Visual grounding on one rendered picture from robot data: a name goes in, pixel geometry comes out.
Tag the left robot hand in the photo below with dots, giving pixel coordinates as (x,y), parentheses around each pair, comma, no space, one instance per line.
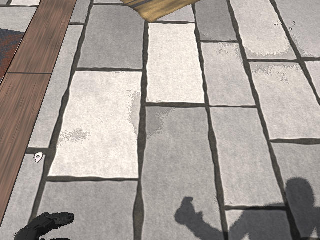
(43,224)

